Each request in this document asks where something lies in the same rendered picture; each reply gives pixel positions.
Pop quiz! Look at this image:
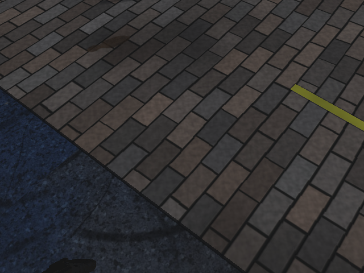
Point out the left robot hand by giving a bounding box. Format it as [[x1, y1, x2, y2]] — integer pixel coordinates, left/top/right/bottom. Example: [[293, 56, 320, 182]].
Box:
[[42, 258, 96, 273]]

